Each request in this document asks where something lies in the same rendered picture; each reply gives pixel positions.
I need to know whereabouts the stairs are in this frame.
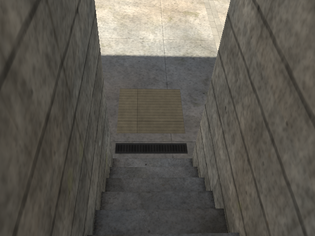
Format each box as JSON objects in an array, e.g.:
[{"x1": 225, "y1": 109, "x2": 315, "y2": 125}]
[{"x1": 87, "y1": 158, "x2": 239, "y2": 236}]

